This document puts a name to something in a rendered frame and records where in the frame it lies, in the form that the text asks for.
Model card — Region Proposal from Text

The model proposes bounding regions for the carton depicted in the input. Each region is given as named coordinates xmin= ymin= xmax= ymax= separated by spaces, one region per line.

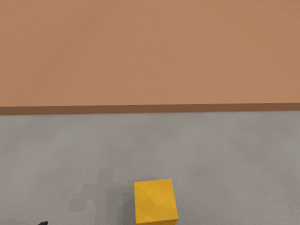
xmin=134 ymin=179 xmax=179 ymax=225

